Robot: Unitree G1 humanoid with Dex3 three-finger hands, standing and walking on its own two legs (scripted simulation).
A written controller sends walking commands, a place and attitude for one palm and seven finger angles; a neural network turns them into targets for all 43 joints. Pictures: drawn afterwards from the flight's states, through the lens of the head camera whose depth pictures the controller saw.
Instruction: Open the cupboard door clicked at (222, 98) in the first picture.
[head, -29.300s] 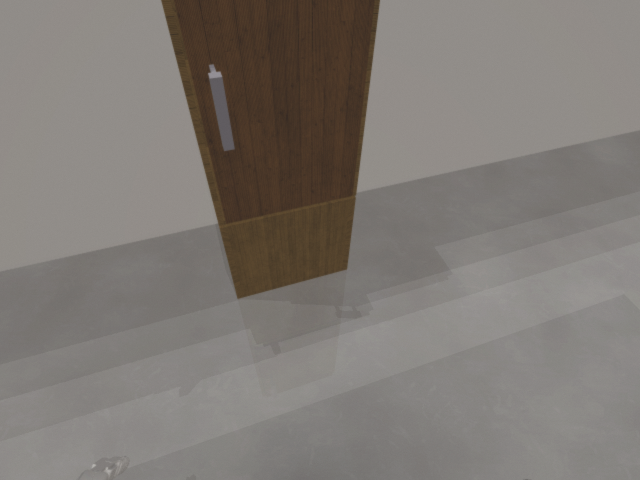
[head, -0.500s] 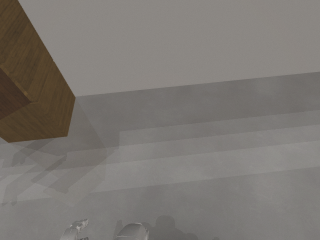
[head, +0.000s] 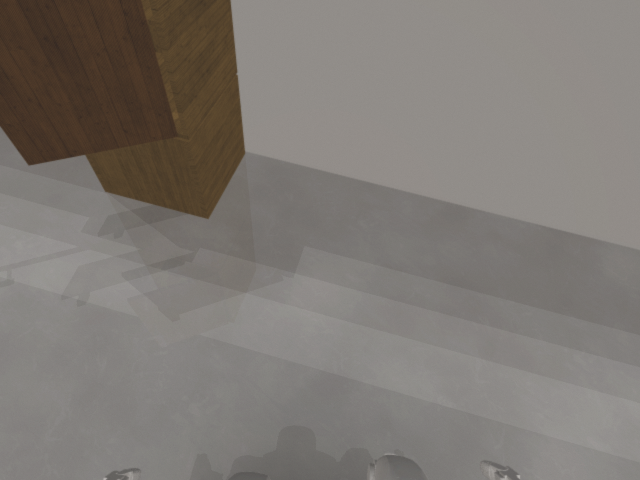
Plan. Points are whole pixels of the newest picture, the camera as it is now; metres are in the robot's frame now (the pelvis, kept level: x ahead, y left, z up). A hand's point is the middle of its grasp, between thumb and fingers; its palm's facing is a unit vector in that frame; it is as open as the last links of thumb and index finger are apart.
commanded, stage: turn to face it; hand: left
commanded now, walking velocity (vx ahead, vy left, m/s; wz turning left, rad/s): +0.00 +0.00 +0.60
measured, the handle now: out of the picture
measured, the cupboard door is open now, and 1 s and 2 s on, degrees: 38 38 38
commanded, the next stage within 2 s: take the last steps up to it in 0.54 s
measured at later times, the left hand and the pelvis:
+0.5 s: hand out of the picture +0.03 +0.15 -0.16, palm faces +0.28 -0.93 -0.23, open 7.4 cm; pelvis +0.02 -0.05 +0.00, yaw +17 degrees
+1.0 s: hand out of the picture +0.03 +0.20 -0.16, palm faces +0.45 -0.86 -0.26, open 7.4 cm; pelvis +0.06 -0.02 -0.01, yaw +25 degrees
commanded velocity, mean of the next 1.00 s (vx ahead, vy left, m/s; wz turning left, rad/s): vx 0.11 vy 0.06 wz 0.35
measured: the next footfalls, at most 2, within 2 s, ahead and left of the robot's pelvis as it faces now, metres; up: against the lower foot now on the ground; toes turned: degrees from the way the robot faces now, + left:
right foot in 0.24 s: +0.05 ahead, -0.16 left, +0.00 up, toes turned +7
left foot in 0.60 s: +0.03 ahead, +0.09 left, +0.00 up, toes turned +23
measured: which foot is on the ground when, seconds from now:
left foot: down 0.00-0.24, up 0.26-0.58, down 0.60-0.98, up 1.00-1.00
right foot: up 0.00-0.22, down 0.24-0.60, up 0.62-0.96, down 0.98-1.00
